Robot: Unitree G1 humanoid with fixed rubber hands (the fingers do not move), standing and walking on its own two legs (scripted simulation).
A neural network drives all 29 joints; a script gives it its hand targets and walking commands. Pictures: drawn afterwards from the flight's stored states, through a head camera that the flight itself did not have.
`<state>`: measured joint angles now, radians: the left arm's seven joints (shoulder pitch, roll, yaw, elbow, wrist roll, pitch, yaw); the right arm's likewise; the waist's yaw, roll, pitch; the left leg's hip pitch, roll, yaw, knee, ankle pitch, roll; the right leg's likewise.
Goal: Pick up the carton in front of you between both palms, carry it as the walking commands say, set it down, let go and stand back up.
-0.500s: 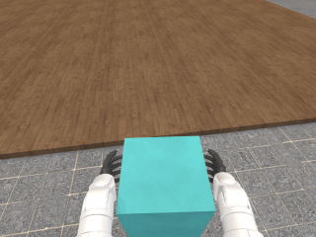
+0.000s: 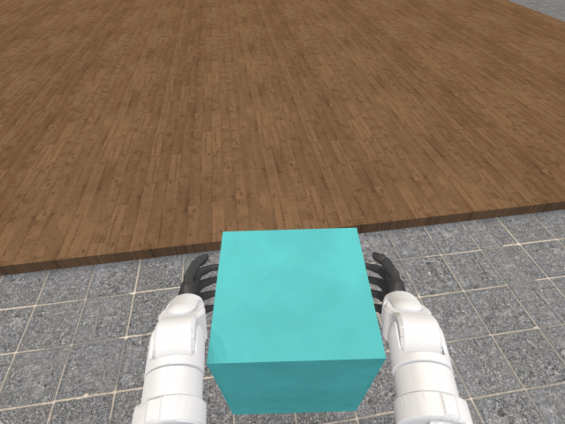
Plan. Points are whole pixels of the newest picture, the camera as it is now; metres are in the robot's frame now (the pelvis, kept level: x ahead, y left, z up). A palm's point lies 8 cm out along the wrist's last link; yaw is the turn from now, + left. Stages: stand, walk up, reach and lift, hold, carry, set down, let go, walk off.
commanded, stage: reach and lift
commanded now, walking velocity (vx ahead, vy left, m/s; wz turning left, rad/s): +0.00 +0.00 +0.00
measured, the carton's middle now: (292, 325) +0.30 +0.00 -0.04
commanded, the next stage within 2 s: hold in 0.48 s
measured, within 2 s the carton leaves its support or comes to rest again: neither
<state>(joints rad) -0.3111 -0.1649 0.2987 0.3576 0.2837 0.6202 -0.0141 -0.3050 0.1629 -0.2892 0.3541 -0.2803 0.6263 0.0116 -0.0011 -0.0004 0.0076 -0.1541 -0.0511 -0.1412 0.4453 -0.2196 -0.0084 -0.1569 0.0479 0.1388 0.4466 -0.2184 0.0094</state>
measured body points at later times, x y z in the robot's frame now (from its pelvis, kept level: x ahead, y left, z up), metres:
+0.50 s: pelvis +0.01 +0.00 +0.00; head -0.02 +0.00 +0.45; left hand +0.31 +0.15 +0.03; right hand +0.31 -0.15 +0.03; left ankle +0.02 +0.13 -0.74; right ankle +0.02 -0.13 -0.74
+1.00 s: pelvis +0.00 +0.00 +0.00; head -0.04 +0.00 +0.45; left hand +0.30 +0.15 +0.05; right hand +0.30 -0.15 +0.05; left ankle +0.02 +0.13 -0.74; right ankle +0.02 -0.13 -0.74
